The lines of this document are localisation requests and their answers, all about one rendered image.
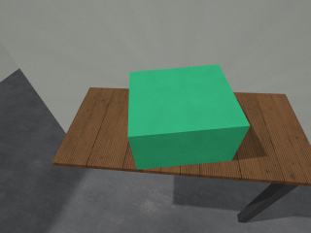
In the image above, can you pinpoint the table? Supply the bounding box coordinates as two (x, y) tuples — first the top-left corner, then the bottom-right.
(52, 87), (311, 223)

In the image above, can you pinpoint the carton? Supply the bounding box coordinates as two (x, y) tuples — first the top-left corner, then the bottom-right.
(127, 64), (251, 170)

